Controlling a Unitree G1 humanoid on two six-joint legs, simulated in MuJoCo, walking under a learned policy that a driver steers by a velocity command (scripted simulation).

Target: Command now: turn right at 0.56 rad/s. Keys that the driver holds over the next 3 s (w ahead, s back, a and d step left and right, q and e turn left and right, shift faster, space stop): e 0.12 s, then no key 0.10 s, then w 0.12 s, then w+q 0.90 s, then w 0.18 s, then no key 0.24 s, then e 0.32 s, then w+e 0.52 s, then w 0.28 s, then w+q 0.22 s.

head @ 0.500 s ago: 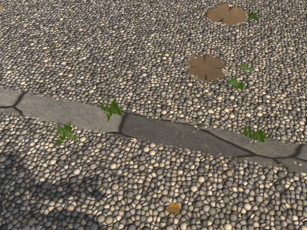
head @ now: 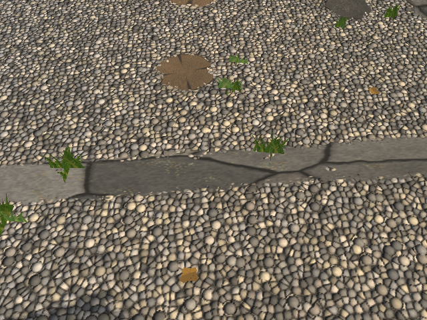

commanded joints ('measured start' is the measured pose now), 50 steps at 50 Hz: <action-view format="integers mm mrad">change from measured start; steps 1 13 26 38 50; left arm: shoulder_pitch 19 -34 157 260 122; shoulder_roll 57 45 59 98 97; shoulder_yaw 10 6 2 12 -5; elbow -67 -91 15 75 -65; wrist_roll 21 15 27 22 20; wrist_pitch -9 -7 -135 -133 -194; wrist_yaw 3 -11 -21 -10 -20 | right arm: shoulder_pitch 86 52 37 -160 106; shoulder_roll -198 -145 -125 -4 -119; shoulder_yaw -53 -22 -14 39 -15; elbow -52 -48 -24 -135 -113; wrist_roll -23 -10 27 16 0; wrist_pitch -17 -6 -51 -59 -64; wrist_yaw -10 -19 22 88 46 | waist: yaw -3 -69 25 76 -35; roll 121 164 -150 -48 -20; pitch -163 -114 85 115 -94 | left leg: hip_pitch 248 205 -598 -462 224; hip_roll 289 288 101 89 223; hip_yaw -245 -87 -83 115 -364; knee -190 -235 547 143 -253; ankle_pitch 305 101 -20 273 105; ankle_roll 122 295 96 94 372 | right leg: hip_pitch -112 -188 354 337 -407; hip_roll -33 -89 -349 -329 -182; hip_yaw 69 -161 58 -340 -98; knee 213 328 -408 -406 694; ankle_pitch -170 -184 -126 422 -74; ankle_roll -41 89 -161 -139 -12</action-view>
